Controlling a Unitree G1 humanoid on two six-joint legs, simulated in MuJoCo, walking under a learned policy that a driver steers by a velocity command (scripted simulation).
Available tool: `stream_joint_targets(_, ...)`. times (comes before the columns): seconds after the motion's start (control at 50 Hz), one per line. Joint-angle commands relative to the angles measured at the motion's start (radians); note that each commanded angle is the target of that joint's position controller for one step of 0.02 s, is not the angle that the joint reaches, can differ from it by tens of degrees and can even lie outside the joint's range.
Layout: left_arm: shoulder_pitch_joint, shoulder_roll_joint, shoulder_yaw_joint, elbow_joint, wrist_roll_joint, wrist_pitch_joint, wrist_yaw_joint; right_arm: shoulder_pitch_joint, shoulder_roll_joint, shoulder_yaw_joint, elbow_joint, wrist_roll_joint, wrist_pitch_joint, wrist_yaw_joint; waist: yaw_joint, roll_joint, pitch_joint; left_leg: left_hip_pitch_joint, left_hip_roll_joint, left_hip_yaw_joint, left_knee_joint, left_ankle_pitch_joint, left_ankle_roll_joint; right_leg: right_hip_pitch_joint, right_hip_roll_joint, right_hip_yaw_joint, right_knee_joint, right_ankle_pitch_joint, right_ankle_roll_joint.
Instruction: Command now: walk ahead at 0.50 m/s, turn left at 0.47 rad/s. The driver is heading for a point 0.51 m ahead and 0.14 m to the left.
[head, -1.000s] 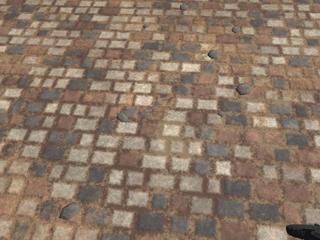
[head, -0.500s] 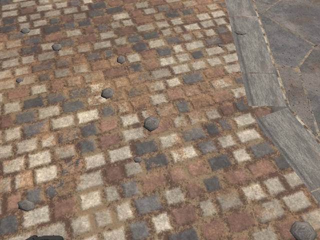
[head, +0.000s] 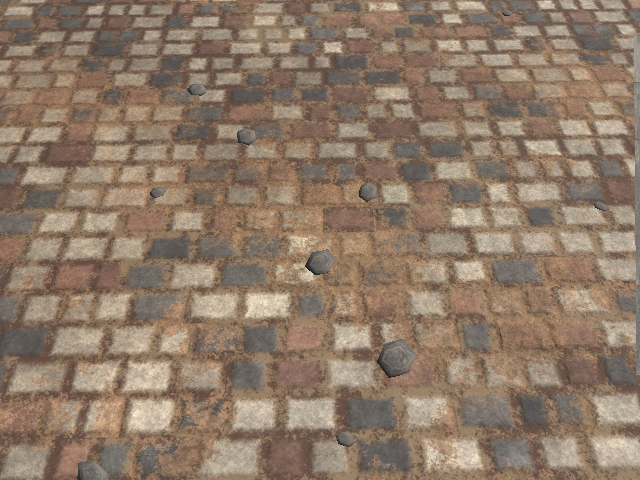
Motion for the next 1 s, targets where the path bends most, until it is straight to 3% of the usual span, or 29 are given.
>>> stream_joint_targets(0.02, -0.031, 0.167, 0.044, -0.049, -0.013, -0.004, 0.011, -0.104, -0.026, 0.005, -0.099, -0.002, -0.012, 0.021, 0.007, -0.072, 0.074, -0.005, 0.007, 0.032, -0.107, 0.038, 0.024, -0.03, -0.306, 0.055, -0.101, 0.326, -0.135)
stream_joint_targets(0.08, -0.014, 0.189, 0.054, -0.028, -0.03, 0.019, 0.013, -0.146, -0.042, 0.0, -0.139, -0.002, -0.01, 0.037, 0.003, -0.082, 0.074, -0.014, -0.017, 0.076, -0.161, -0.06, 0.065, 0.074, -0.331, 0.023, -0.026, 0.468, -0.113)
stream_joint_targets(0.12, -0.03, 0.22, 0.062, -0.03, -0.036, 0.035, 0.02, -0.101, -0.072, -0.017, -0.149, -0.001, -0.004, 0.041, -0.04, -0.116, 0.012, 0.097, -0.082, 0.138, -0.16, -0.159, 0.105, 0.107, -0.327, -0.004, 0.108, 0.804, -0.09)
stream_joint_targets(0.16, -0.059, 0.226, 0.06, -0.039, -0.045, 0.051, 0.025, 0.13, -0.147, -0.064, -0.102, 0.005, 0.003, 0.028, -0.177, -0.112, -0.122, 0.423, -0.17, 0.171, -0.219, -0.16, 0.166, 0.023, -0.28, -0.041, 0.443, 0.937, -0.046)
stream_joint_targets(0.18, -0.042, 0.192, 0.044, -0.052, -0.028, 0.043, 0.029, 0.285, -0.228, -0.099, -0.065, 0.007, 0.015, 0.007, -0.241, -0.025, -0.209, 0.724, -0.103, 0.011, -0.249, -0.136, 0.216, -0.207, -0.234, -0.039, 0.738, 0.65, 0.003)
stream_joint_targets(0.2, 0.05, 0.036, -0.002, -0.106, 0.008, 0.018, 0.016, 0.244, -0.331, -0.11, -0.077, 0.012, 0.008, -0.001, -0.103, 0.234, -0.269, 1.013, 0.151, -0.567, -0.347, -0.296, 0.402, -0.657, -0.015, 0.056, 1.089, -0.313, 0.073)
stream_joint_targets(0.22, -0.039, 0.109, 0.002, -0.119, -0.027, -0.023, 0.003, 0.263, -0.261, -0.088, -0.112, 0.002, -0.013, 0.007, -0.173, 0.114, -0.401, 1.076, 0.227, -0.816, -0.501, -0.426, 0.45, -0.768, 0.007, 0.299, 1.199, -0.371, 0.058)
stream_joint_targets(0.24, -0.135, 0.159, 0.014, -0.149, -0.063, -0.043, -0.006, 0.23, -0.2, -0.072, -0.103, -0.005, -0.028, 0.01, -0.185, 0.059, -0.259, 0.992, 0.205, -0.676, -0.529, -0.37, 0.394, -0.846, -0.045, 0.312, 1.17, -0.272, 0.033)
stream_joint_targets(0.26, -0.151, 0.151, 0.01, -0.151, -0.053, -0.055, -0.001, 0.175, -0.172, -0.063, -0.106, 0.001, -0.036, 0.01, -0.142, -0.014, -0.165, 0.849, 0.16, -0.547, -0.523, -0.27, 0.356, -0.818, -0.091, 0.305, 1.08, -0.181, 0.018)
stream_joint_targets(0.28, -0.152, 0.153, 0.014, -0.14, -0.023, -0.058, 0.007, 0.109, -0.14, -0.054, -0.117, -0.001, -0.038, 0.007, -0.101, -0.044, -0.111, 0.719, 0.119, -0.45, -0.523, -0.145, 0.328, -0.755, -0.121, 0.302, 0.991, -0.13, 0.023)
stream_joint_targets(0.32, -0.12, 0.158, 0.024, -0.134, -0.005, -0.037, 0.005, 0.061, -0.114, -0.043, -0.143, -0.018, -0.039, -0.002, -0.051, -0.015, -0.093, 0.589, 0.077, -0.365, -0.558, 0.017, 0.32, -0.646, -0.143, 0.306, 0.913, -0.073, 0.04)
stream_joint_targets(0.36, -0.121, 0.128, 0.017, -0.136, 0.004, -0.017, 0.005, 0.074, -0.131, -0.047, -0.135, -0.011, -0.042, -0.013, -0.043, -0.023, -0.074, 0.515, 0.058, -0.299, -0.574, 0.124, 0.324, -0.626, -0.138, 0.279, 0.829, -0.042, 0.074)
stream_joint_targets(0.46, -0.304, 0.07, -0.009, -0.184, 0.0, -0.012, -0.002, 0.139, -0.164, -0.056, -0.106, -0.001, -0.028, -0.041, -0.107, 0.018, -0.03, 0.423, -0.037, -0.195, -0.562, 0.047, 0.246, -0.567, -0.07, 0.25, 0.455, 0.271, 0.112)
stream_joint_targets(0.52, -0.375, 0.08, -0.008, -0.201, -0.008, -0.024, -0.017, 0.19, -0.162, -0.055, -0.079, -0.001, -0.015, -0.048, -0.14, 0.038, -0.022, 0.443, -0.027, -0.214, -0.515, 0.064, 0.215, -0.508, -0.029, 0.24, 0.325, 0.372, 0.101)
stream_joint_targets(0.58, -0.363, 0.107, 0.004, -0.199, 0.0, -0.037, -0.031, 0.218, -0.138, -0.048, -0.061, -0.006, 0.001, -0.059, -0.134, 0.059, -0.052, 0.565, 0.006, -0.269, -0.392, 0.159, 0.182, -0.491, -0.015, 0.258, 0.26, 0.342, 0.057)
stream_joint_targets(0.62, -0.268, 0.123, 0.015, -0.172, 0.01, -0.046, -0.03, 0.171, -0.125, -0.044, -0.071, -0.011, 0.006, -0.063, -0.073, 0.075, -0.09, 0.602, -0.006, -0.279, -0.274, 0.285, 0.147, -0.391, -0.012, 0.241, 0.204, 0.347, 0.011)
stream_joint_targets(0.64, -0.197, 0.147, 0.022, -0.159, 0.024, -0.053, -0.026, 0.155, -0.103, -0.036, -0.085, -0.014, 0.003, -0.06, -0.034, 0.055, -0.15, 0.571, -0.057, -0.254, -0.157, 0.293, 0.111, -0.242, -0.058, 0.252, 0.182, 0.527, -0.023)
stream_joint_targets(0.66, -0.109, 0.211, 0.031, -0.158, 0.049, -0.057, -0.022, 0.214, -0.056, -0.018, -0.106, -0.031, -0.003, -0.057, -0.034, -0.098, -0.299, 0.391, -0.129, -0.221, 0.097, -0.014, 0.058, 0.072, -0.255, 0.427, 0.293, 0.919, -0.123)
stream_joint_targets(0.68, -0.045, 0.197, 0.032, -0.125, 0.033, -0.034, -0.027, 0.38, -0.042, -0.006, -0.068, -0.013, -0.005, -0.051, -0.055, -0.327, -0.451, 0.168, -0.245, -0.159, 0.39, -0.709, -0.009, 0.314, -0.466, 0.728, 0.29, 1.002, -0.311)
stream_joint_targets(0.7, -0.04, 0.151, 0.022, -0.129, -0.006, -0.017, -0.033, 0.384, -0.137, -0.024, -0.046, -0.005, 0.004, -0.048, -0.041, -0.216, -0.448, 0.117, -0.187, -0.197, 0.485, -0.706, -0.023, 0.263, -0.457, 0.792, 0.246, 0.708, -0.296)
stream_joint_targets(0.72, -0.101, 0.115, 0.009, -0.139, -0.012, -0.004, -0.03, 0.264, -0.165, -0.035, -0.062, 0.002, 0.02, -0.052, -0.022, -0.145, -0.311, 0.073, -0.158, -0.168, 0.515, -0.637, -0.041, 0.142, -0.404, 0.696, 0.206, 0.533, -0.252)
stream_joint_targets(0.74, -0.17, 0.077, -0.01, -0.141, -0.004, 0.006, -0.029, 0.191, -0.154, -0.033, -0.075, -0.004, 0.039, -0.059, -0.036, -0.096, -0.216, 0.084, -0.126, -0.133, 0.465, -0.589, -0.052, -0.001, -0.351, 0.61, 0.164, 0.438, -0.219)
stream_joint_targets(0.78, -0.261, 0.061, -0.023, -0.132, 0.009, 0.02, -0.029, 0.167, -0.103, -0.026, -0.087, -0.015, 0.068, -0.064, -0.093, -0.14, -0.11, 0.207, -0.066, -0.091, 0.267, -0.528, -0.059, -0.239, -0.268, 0.495, 0.088, 0.321, -0.176)
stream_joint_targets(0.82, -0.287, 0.081, -0.015, -0.116, 0.016, 0.028, -0.027, 0.196, -0.046, -0.009, -0.07, -0.022, 0.07, -0.068, -0.106, -0.194, -0.105, 0.339, -0.079, -0.022, 0.078, -0.504, -0.067, -0.33, -0.209, 0.39, 0.072, 0.405, -0.171)
stream_joint_targets(0.86, -0.261, 0.099, -0.009, -0.095, 0.008, 0.032, -0.021, 0.187, -0.036, -0.002, -0.061, -0.027, 0.062, -0.066, -0.09, -0.193, -0.163, 0.415, -0.075, -0.011, -0.055, -0.398, -0.062, -0.291, -0.222, 0.377, 0.09, 0.461, -0.188)
stream_joint_targets(0.94, -0.261, 0.075, -0.026, -0.068, -0.009, 0.049, -0.018, 0.148, -0.051, -0.005, -0.053, -0.044, 0.068, -0.057, -0.103, -0.146, -0.144, 0.592, -0.079, -0.001, -0.324, -0.141, -0.009, -0.377, -0.184, 0.36, 0.087, -0.002, -0.113)
stream_joint_targets(0.96, -0.236, 0.051, -0.036, -0.054, 0.001, 0.048, -0.022, 0.115, -0.076, -0.006, -0.075, -0.056, 0.069, -0.06, -0.091, -0.109, -0.115, 0.611, -0.022, -0.071, -0.36, -0.108, 0.018, -0.421, -0.154, 0.348, 0.096, -0.15, -0.056)
stream_joint_targets(0.98, -0.194, 0.064, -0.033, -0.05, 0.011, 0.048, -0.026, 0.073, -0.143, -0.02, -0.087, -0.05, 0.071, -0.065, -0.037, -0.013, -0.065, 0.533, 0.013, -0.112, -0.364, -0.214, 0.059, -0.425, -0.087, 0.295, 0.114, -0.227, -0.01)
stream_joint_targets(1.0, -0.21, 0.065, -0.033, -0.046, 0.011, 0.052, -0.023, 0.067, -0.119, -0.019, -0.071, -0.045, 0.067, -0.062, -0.044, 0.037, -0.041, 0.412, -0.014, -0.095, -0.383, -0.41, 0.073, -0.344, -0.059, 0.249, 0.145, -0.174, 0.017)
